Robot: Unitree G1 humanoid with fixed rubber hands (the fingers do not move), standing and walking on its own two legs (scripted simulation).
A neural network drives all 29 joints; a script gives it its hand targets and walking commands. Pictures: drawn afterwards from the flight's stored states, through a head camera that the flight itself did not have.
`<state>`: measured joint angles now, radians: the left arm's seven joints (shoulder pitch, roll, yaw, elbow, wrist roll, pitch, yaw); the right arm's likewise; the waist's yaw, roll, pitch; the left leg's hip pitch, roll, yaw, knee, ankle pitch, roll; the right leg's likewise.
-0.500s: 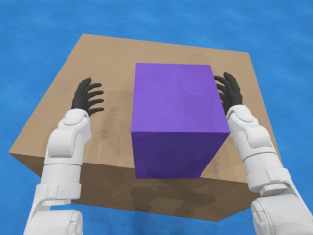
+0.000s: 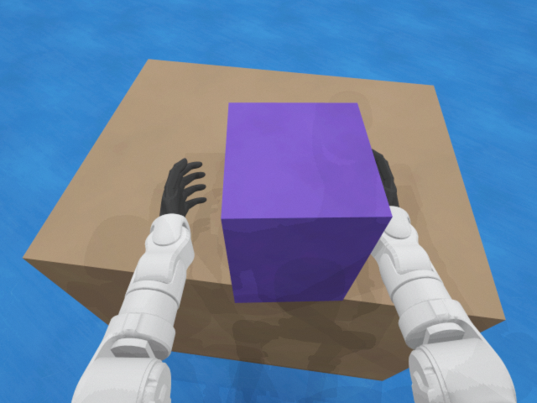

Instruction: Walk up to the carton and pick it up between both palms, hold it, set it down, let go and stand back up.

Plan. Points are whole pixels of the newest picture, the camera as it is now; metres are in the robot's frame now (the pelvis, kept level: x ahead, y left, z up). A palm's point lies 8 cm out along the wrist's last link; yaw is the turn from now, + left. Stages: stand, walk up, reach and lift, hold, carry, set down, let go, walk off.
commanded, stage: reach and lift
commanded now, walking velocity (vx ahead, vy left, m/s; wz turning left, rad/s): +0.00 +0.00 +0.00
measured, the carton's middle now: (291, 211) +0.39 -0.01 +0.04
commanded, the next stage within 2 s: none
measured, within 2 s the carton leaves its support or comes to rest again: leaves its support in 1.74 s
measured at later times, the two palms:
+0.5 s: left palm (188, 206) +0.39 +0.15 +0.05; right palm (367, 203) +0.40 -0.13 +0.06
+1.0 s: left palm (176, 216) +0.37 +0.16 +0.05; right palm (360, 215) +0.38 -0.12 +0.06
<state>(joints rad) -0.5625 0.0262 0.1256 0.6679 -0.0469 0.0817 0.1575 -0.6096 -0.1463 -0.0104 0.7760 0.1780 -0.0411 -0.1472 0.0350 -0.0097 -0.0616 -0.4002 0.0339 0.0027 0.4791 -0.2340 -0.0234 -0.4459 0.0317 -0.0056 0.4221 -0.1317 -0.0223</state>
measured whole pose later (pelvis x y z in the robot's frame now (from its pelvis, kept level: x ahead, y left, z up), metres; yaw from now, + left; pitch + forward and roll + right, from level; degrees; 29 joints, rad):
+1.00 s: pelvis +0.01 +0.01 +0.01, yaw +3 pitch +2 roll -1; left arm -0.53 -0.07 0.30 0.83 0.20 -0.10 0.11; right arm -0.54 0.11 -0.33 0.85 -0.19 -0.13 -0.11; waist -0.03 0.00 -0.04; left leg -0.24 0.02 -0.05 0.46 -0.25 -0.01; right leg -0.24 0.02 -0.06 0.36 -0.16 -0.01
